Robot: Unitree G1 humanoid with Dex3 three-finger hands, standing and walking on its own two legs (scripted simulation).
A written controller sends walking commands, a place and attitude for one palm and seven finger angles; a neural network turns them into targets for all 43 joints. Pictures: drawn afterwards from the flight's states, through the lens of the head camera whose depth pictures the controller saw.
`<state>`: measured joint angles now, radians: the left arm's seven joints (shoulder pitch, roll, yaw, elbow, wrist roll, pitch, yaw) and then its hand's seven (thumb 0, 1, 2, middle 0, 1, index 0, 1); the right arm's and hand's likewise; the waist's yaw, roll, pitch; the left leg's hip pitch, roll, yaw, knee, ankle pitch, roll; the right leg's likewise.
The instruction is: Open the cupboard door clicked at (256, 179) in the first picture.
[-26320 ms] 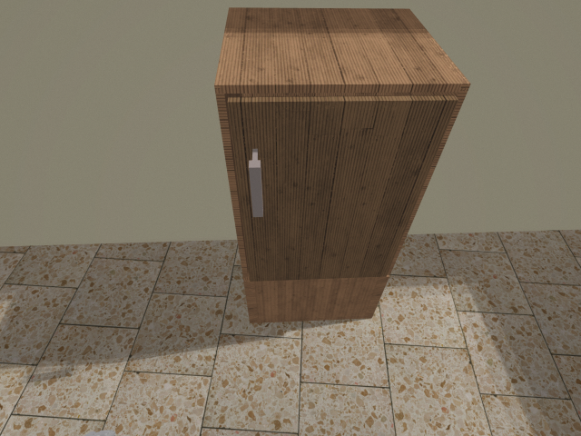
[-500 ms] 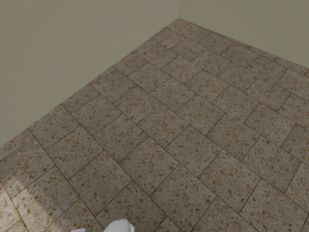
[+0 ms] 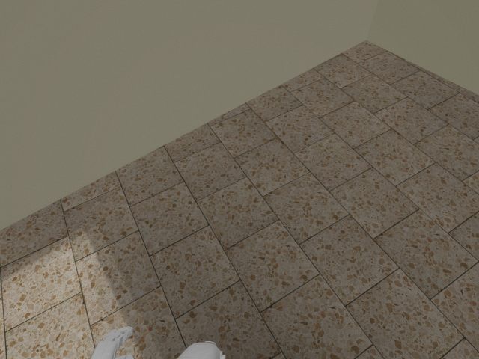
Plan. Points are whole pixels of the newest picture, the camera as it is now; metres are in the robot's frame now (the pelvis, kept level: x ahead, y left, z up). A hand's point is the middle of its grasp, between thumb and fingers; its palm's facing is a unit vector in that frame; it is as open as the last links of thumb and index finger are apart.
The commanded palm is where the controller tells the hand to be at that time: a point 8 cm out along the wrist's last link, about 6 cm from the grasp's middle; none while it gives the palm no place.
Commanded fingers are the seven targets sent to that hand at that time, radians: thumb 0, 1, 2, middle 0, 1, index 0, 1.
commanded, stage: turn to face it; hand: left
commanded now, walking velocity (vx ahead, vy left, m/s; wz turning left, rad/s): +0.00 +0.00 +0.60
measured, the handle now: out of the picture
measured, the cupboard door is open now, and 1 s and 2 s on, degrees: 43 43 43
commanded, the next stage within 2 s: none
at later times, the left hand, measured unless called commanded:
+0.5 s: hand out of the picture -0.01 +0.25 -0.17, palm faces +0.35 -0.90 -0.25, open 7.4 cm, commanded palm none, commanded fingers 0.00 0.90 0.90 -0.20 -0.30 -0.20 -0.30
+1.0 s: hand out of the picture -0.02 +0.17 -0.15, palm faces +0.59 -0.77 -0.24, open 7.3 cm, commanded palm none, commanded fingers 0.00 0.90 0.90 -0.20 -0.30 -0.20 -0.30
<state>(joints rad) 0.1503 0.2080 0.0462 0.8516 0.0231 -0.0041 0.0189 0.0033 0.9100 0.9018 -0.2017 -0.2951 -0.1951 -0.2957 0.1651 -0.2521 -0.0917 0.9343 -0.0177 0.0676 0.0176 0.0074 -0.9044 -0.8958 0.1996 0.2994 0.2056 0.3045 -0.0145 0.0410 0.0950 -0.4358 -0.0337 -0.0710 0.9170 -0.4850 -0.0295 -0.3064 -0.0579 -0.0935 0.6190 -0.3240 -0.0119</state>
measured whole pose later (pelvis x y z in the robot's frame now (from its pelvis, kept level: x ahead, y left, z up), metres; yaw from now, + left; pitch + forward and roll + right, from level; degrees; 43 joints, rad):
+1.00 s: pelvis +0.03 -0.03 +0.01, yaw +37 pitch +0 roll +2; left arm 0.21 0.18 0.04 0.88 0.03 0.00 0.02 0.00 0.91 0.90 -0.21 -0.30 -0.20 -0.30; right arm 0.15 -0.24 -0.09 0.96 -0.02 0.09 0.04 0.01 -0.91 -0.90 0.20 0.30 0.20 0.30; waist -0.02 -0.02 0.11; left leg -0.45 0.03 0.03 0.98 -0.43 -0.07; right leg -0.20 -0.13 -0.22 0.51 -0.31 0.00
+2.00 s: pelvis +0.04 -0.02 +0.00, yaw +72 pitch +0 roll +1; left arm 0.29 0.22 0.06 0.94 0.03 0.00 0.02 0.00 0.91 0.90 -0.21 -0.30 -0.20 -0.30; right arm 0.08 -0.23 -0.07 0.95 -0.01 0.05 0.03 0.01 -0.91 -0.90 0.19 0.30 0.20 0.30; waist 0.03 -0.05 0.10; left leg -0.27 0.01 0.08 0.59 -0.32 -0.03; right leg -0.22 -0.16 -0.27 0.62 -0.38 0.02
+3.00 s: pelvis -0.01 +0.15 +0.00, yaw +83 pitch -1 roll +1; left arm 0.35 0.16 0.06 1.12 0.02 -0.01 0.01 0.01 0.91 0.90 -0.20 -0.30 -0.19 -0.30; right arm 0.14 -0.14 -0.05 1.00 -0.03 -0.06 -0.01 0.00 -0.92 -0.90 0.20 0.30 0.20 0.30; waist 0.04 -0.05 0.09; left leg -0.34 0.03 0.17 0.59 -0.24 0.04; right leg -0.40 -0.13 -0.06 1.20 -0.44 -0.01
